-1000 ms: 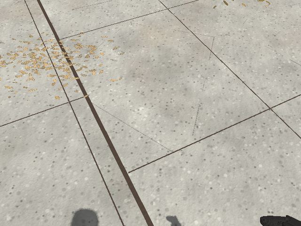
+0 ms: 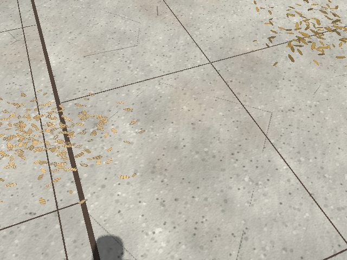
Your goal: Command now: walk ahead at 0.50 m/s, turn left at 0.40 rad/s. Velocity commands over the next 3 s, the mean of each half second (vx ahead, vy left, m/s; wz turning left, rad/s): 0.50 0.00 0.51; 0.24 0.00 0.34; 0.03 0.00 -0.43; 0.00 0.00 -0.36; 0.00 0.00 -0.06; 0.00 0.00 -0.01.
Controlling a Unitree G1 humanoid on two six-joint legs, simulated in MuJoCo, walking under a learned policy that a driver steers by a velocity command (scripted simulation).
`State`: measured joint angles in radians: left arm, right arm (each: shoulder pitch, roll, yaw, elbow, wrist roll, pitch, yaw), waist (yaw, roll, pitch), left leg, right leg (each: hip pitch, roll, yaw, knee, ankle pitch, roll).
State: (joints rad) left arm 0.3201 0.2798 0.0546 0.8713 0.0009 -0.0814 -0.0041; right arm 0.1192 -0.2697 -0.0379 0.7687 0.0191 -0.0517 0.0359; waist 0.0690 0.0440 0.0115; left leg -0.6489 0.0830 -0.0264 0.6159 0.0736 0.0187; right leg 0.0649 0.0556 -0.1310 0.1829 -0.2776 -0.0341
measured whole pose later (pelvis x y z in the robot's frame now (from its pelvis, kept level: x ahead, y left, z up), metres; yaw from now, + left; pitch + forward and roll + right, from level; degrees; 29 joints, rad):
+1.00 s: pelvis +0.47 +0.07 +0.00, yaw +25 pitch +1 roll -1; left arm 0.22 0.27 0.04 0.87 -0.01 -0.04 -0.03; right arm 0.12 -0.26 -0.05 0.63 -0.02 0.02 -0.02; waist 0.06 0.02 0.05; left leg -0.33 0.03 -0.05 0.47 -0.14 -0.02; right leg -0.23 0.00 -0.05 0.48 -0.27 -0.01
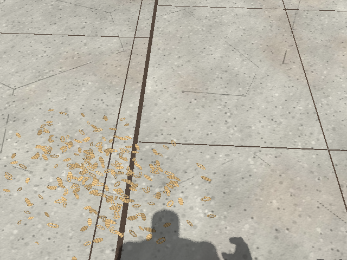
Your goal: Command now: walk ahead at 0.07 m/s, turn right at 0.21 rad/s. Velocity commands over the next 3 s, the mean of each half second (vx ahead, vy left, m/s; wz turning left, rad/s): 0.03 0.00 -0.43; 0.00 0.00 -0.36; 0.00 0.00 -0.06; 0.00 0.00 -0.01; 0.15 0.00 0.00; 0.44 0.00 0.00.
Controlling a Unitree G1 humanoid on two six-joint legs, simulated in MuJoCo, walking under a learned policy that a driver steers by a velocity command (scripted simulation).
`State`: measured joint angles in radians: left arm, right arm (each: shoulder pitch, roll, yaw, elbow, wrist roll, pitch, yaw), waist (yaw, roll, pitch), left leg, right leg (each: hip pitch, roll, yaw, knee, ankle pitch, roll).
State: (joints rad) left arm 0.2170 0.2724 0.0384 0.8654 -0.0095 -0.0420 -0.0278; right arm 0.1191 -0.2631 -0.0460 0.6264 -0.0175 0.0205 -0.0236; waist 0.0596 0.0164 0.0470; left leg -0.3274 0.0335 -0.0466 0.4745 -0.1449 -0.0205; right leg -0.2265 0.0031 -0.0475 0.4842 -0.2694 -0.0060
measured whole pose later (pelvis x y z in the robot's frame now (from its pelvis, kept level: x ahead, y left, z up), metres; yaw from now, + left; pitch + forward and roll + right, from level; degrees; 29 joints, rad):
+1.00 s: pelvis +0.04 -0.01 +0.00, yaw -27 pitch +0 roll +0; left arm 0.16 0.32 0.06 0.73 0.00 0.05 0.02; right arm 0.15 -0.25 -0.04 0.79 -0.01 -0.02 -0.01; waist -0.01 -0.04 0.04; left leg -0.22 -0.01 -0.05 0.45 -0.23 0.00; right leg -0.35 0.07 0.13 0.84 -0.51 0.07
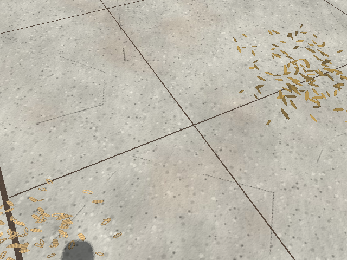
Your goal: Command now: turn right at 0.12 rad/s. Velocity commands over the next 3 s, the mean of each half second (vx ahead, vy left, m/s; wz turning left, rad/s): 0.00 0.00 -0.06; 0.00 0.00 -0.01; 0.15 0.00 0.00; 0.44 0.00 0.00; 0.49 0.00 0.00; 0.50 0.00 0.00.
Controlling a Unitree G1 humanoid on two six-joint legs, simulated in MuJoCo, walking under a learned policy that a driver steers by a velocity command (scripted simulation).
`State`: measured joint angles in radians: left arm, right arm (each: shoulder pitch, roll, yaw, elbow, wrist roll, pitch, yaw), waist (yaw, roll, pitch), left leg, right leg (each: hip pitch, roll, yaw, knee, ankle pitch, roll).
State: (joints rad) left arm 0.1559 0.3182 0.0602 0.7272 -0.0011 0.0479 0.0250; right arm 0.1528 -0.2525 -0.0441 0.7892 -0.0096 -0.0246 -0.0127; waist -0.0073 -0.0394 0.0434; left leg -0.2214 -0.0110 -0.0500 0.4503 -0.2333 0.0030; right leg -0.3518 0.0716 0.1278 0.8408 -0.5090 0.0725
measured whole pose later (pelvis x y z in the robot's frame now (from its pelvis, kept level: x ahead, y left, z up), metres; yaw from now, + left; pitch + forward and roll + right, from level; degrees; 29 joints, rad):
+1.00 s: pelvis +0.00 -0.03 +0.00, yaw +0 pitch -2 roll +0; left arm 0.24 0.24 0.01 1.01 0.00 0.00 0.03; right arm 0.20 -0.25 -0.02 1.09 0.00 0.01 -0.04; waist -0.01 0.00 0.04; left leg -0.20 0.03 -0.07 0.48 -0.25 -0.05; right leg -0.16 0.02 0.05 0.49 -0.29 0.00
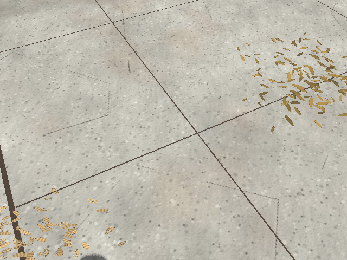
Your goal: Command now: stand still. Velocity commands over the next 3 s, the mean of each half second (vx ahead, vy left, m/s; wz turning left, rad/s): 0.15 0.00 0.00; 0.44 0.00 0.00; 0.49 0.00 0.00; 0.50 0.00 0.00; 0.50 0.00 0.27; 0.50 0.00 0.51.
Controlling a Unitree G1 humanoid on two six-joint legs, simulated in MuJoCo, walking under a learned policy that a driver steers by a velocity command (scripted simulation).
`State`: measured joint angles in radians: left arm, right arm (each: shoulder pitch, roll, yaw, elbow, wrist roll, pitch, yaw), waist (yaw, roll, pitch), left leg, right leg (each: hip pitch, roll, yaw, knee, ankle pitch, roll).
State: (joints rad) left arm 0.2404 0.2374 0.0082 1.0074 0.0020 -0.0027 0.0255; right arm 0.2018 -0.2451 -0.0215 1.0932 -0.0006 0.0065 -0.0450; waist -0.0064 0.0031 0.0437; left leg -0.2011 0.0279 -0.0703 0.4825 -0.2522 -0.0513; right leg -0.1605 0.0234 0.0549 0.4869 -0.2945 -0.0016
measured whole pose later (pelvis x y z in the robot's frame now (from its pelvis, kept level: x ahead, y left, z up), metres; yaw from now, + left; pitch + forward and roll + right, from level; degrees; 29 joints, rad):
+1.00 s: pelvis +0.31 -0.02 +0.00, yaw +1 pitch +0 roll -1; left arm 0.16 0.25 0.04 0.92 0.00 -0.10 -0.04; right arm 0.33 -0.26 -0.03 0.98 0.03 -0.10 -0.01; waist -0.01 0.03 0.04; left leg -0.39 0.06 -0.04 1.20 -0.33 0.05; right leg -0.30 0.05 -0.06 0.44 -0.15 -0.07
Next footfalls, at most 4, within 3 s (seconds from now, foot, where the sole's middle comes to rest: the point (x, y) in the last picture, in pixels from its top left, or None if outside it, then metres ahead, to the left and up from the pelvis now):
0.86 right None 0.41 -0.10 -0.77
1.38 left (147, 210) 0.72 0.14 -0.77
1.96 right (198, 151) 1.04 -0.09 -0.77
2.52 left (148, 109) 1.32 0.16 -0.77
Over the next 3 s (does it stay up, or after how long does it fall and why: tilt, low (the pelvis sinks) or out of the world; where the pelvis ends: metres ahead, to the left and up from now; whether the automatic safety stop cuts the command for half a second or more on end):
stays up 1.45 0.10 -0.01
